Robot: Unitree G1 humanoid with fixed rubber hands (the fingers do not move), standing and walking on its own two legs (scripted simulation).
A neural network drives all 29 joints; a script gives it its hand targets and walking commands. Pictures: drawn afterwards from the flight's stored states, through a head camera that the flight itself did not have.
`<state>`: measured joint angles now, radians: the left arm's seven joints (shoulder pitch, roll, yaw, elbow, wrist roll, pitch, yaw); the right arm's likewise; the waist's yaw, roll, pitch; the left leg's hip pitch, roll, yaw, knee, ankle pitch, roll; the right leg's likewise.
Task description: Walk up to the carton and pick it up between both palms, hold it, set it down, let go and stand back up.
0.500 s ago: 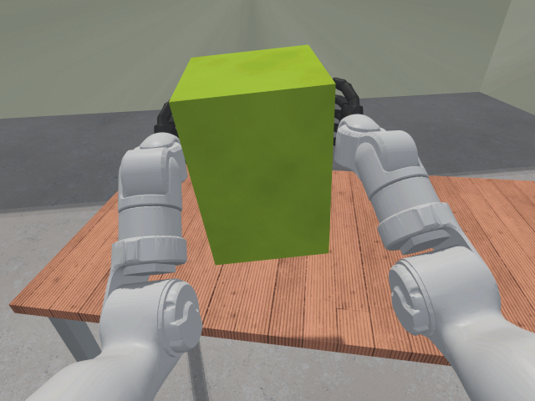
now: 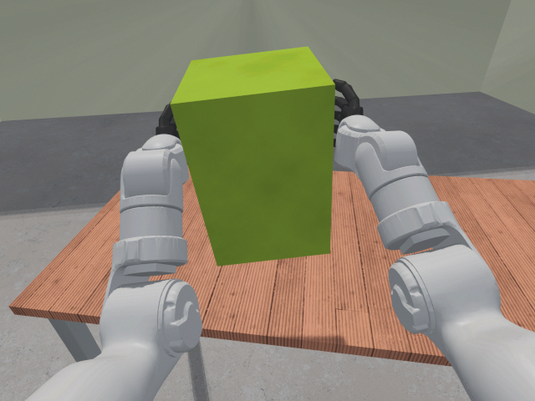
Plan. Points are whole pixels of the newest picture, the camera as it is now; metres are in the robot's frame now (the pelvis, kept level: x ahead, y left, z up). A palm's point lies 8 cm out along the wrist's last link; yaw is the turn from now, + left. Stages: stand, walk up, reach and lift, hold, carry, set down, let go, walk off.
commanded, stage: hold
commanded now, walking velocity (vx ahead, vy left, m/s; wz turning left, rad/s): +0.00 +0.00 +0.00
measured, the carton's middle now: (261, 158) +0.35 +0.00 +0.27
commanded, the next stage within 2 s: none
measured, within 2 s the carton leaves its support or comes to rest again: neither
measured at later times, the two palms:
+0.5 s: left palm (166, 148) +0.37 +0.13 +0.29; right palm (348, 130) +0.36 -0.12 +0.30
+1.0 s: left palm (168, 151) +0.37 +0.13 +0.28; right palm (347, 134) +0.37 -0.13 +0.29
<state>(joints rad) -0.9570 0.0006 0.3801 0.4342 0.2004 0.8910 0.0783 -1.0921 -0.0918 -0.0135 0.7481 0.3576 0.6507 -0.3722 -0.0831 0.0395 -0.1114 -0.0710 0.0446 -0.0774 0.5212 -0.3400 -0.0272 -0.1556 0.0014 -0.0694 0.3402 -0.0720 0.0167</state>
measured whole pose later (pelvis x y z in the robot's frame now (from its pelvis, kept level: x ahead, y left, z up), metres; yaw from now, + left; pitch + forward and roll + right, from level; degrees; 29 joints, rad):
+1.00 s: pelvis +0.00 +0.00 +0.00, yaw +0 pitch -7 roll -3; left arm -0.94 0.00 0.38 0.42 0.21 0.89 0.07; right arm -1.07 -0.09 0.00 0.74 0.36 0.66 -0.37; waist -0.08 0.05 -0.11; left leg -0.05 0.04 -0.08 0.52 -0.34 -0.03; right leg -0.14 0.00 -0.07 0.33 -0.07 0.02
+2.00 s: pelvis +0.01 +0.00 +0.00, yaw +0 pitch -6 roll -3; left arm -0.95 0.00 0.38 0.43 0.20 0.89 0.08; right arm -1.09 -0.10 0.01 0.75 0.37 0.67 -0.37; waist -0.08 0.05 -0.12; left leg -0.06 0.04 -0.08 0.52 -0.35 -0.03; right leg -0.15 0.00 -0.07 0.34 -0.08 0.02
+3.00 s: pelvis +0.00 +0.00 +0.00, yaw +0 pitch -7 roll -2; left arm -0.96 -0.01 0.41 0.46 0.21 0.90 0.08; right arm -1.09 -0.10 0.03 0.77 0.38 0.69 -0.38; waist -0.08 0.05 -0.11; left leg -0.04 0.05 -0.07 0.51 -0.34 -0.03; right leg -0.14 0.01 -0.06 0.34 -0.08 0.01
